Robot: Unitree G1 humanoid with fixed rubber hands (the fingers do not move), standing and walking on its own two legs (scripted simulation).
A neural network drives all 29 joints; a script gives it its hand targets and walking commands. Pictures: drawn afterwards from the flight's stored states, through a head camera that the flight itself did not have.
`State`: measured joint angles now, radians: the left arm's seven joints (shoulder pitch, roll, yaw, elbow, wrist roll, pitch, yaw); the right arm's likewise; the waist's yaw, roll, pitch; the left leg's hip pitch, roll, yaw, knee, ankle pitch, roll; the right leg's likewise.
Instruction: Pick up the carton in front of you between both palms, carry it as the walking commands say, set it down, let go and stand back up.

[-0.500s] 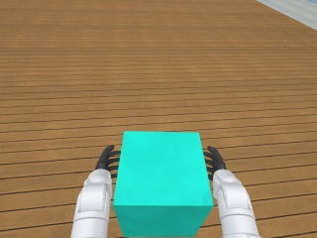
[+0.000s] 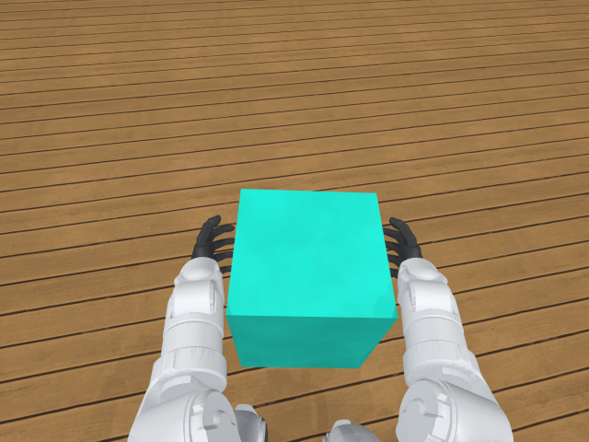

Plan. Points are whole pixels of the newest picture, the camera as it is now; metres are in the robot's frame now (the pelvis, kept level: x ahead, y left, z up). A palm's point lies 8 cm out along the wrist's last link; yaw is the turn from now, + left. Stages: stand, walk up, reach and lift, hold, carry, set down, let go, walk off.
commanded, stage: set down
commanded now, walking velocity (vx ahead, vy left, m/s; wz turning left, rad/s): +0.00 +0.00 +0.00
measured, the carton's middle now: (304, 285) +0.36 +0.00 -0.09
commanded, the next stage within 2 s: none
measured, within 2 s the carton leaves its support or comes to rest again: neither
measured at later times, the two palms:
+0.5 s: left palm (219, 286) +0.40 +0.16 -0.20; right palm (367, 277) +0.43 -0.14 -0.19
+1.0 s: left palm (221, 297) +0.44 +0.18 -0.36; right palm (343, 286) +0.48 -0.12 -0.35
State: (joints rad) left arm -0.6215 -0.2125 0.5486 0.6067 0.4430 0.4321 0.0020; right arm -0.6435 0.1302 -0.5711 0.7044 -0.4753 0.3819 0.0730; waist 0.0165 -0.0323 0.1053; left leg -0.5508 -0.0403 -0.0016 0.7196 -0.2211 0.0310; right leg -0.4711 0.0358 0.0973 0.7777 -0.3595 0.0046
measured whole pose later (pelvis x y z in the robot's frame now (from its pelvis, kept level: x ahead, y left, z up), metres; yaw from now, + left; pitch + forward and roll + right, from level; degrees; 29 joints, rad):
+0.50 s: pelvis -0.01 -0.03 -0.12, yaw +0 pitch +38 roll -1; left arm -0.73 -0.07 0.45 0.58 0.23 0.23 0.02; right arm -0.77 0.08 -0.41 0.66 -0.18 0.21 -0.07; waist 0.05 -0.05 -0.17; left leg -1.58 -0.01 -0.05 1.27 -0.36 -0.02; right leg -1.49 0.10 0.03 1.34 -0.52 -0.01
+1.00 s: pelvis -0.04 -0.02 -0.25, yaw -2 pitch +46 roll -3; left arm -1.05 0.03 0.47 0.63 0.19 0.29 0.05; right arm -1.13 -0.05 -0.36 0.78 -0.12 0.25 -0.11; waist 0.07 -0.05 -0.06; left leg -2.08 -0.02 -0.05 1.71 -0.43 -0.02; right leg -1.97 0.11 0.01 1.79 -0.61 0.02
